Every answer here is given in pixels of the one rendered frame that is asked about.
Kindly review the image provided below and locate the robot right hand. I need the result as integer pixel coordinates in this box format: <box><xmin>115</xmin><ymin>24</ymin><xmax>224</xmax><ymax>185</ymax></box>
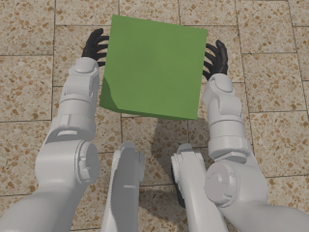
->
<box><xmin>202</xmin><ymin>40</ymin><xmax>229</xmax><ymax>81</ymax></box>

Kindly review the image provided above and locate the robot left upper arm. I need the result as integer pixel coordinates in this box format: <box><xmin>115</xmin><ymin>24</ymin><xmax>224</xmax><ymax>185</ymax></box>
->
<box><xmin>0</xmin><ymin>139</ymin><xmax>101</xmax><ymax>232</ymax></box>

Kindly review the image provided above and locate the robot right upper arm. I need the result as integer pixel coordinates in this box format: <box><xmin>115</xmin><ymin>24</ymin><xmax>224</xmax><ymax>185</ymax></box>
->
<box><xmin>204</xmin><ymin>159</ymin><xmax>309</xmax><ymax>232</ymax></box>

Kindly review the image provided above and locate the robot right forearm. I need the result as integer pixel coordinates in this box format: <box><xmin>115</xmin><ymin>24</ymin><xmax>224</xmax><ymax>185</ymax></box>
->
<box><xmin>202</xmin><ymin>73</ymin><xmax>263</xmax><ymax>173</ymax></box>

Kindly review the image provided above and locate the carton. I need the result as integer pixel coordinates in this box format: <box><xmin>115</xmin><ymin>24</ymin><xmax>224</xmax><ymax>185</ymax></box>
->
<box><xmin>98</xmin><ymin>14</ymin><xmax>208</xmax><ymax>121</ymax></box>

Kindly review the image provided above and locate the robot right foot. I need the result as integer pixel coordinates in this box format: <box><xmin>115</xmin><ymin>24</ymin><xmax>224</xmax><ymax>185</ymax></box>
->
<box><xmin>171</xmin><ymin>163</ymin><xmax>186</xmax><ymax>209</ymax></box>

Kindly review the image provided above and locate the right robot shin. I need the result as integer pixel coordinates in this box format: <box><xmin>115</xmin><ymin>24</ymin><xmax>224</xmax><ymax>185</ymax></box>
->
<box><xmin>176</xmin><ymin>143</ymin><xmax>205</xmax><ymax>199</ymax></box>

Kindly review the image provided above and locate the robot left hand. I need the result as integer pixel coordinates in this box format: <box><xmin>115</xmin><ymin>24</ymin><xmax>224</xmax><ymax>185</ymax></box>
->
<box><xmin>81</xmin><ymin>28</ymin><xmax>109</xmax><ymax>67</ymax></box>

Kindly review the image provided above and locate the robot left forearm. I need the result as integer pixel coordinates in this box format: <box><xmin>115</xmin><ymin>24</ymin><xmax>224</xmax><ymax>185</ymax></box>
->
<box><xmin>35</xmin><ymin>57</ymin><xmax>100</xmax><ymax>181</ymax></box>

